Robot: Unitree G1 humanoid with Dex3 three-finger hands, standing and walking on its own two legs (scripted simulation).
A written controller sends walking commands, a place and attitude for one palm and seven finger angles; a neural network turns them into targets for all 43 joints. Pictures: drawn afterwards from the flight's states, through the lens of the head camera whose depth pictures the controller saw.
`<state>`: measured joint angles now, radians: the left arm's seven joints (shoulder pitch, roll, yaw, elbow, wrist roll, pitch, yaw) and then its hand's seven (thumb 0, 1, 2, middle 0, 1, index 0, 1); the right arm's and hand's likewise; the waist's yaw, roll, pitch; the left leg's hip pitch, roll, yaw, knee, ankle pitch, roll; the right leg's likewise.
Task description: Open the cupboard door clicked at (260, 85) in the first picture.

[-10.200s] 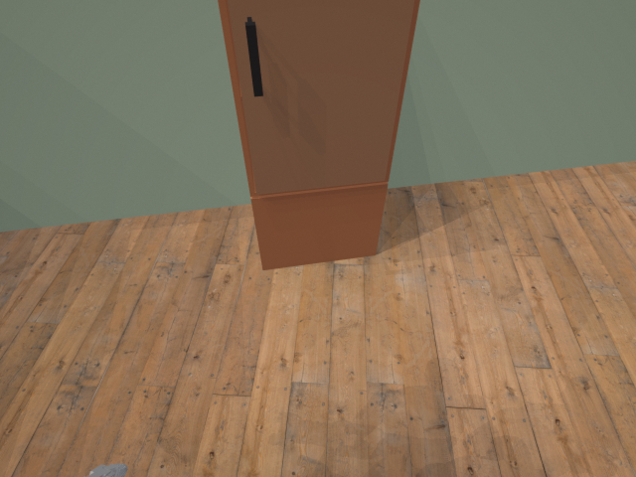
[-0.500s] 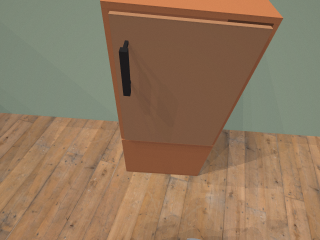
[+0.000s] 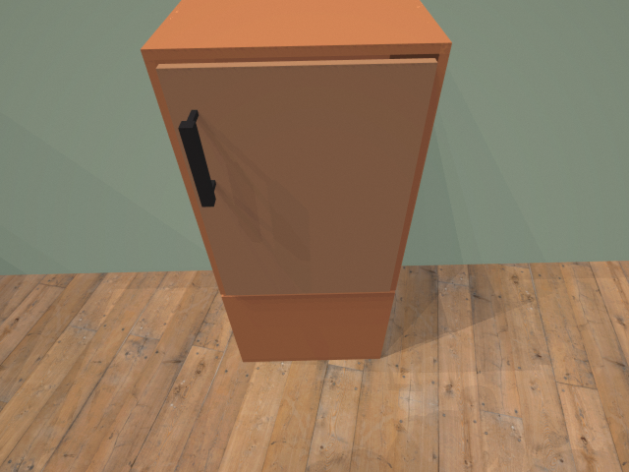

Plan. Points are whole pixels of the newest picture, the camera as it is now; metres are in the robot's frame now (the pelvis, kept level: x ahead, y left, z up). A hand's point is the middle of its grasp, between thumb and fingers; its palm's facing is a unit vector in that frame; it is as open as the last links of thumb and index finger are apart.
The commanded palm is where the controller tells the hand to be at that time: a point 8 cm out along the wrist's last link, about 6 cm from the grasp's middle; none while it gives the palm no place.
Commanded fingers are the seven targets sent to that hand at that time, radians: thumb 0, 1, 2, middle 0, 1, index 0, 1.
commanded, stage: come to a stop and stand still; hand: left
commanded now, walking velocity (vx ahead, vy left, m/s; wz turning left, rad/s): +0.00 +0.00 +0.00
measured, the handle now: (201, 160) +0.59 +0.22 +0.10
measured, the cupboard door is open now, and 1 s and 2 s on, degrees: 0 0 0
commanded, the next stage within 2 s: look again from close up in 0.74 s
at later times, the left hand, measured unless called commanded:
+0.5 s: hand out of the picture +0.01 +0.14 -0.18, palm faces +0.08 -0.99 -0.15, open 7.3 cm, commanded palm none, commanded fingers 0.00 0.90 0.90 -0.20 -0.30 -0.20 -0.30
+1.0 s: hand out of the picture +0.03 +0.18 -0.18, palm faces +0.01 -0.98 -0.20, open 7.3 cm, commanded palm none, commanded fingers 0.00 0.90 0.90 -0.20 -0.30 -0.20 -0.30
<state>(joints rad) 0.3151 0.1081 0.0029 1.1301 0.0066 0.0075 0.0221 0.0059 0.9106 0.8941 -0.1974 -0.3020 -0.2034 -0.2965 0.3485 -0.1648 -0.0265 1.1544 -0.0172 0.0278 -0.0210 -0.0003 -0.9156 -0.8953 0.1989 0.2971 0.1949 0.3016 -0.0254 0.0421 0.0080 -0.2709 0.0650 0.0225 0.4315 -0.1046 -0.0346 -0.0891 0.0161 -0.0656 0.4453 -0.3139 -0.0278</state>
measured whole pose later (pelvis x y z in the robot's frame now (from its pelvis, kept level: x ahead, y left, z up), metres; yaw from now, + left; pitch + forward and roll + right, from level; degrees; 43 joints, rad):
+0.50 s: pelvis +0.03 -0.01 +0.00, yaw +0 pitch -2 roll +0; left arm 0.32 0.09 0.02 1.13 0.01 0.00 0.04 0.01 0.91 0.89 -0.20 -0.30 -0.20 -0.30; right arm 0.29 -0.10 -0.01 1.17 -0.02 0.01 -0.05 0.01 -0.92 -0.89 0.20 0.30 0.20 0.30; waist 0.00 0.00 0.05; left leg -0.25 0.07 0.02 0.47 -0.19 -0.05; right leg -0.05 0.02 -0.07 0.44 -0.36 -0.04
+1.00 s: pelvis +0.03 +0.02 -0.01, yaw -1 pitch -2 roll -1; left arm 0.34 0.14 0.00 1.06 0.02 -0.03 0.05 0.01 0.91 0.89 -0.20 -0.30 -0.21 -0.30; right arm 0.24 -0.17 -0.01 1.02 -0.01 -0.02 -0.02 0.00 -0.92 -0.90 0.20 0.30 0.20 0.30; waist 0.00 0.01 0.05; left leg -0.31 0.04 0.03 0.61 -0.27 0.00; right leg -0.10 0.00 -0.04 0.54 -0.41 0.00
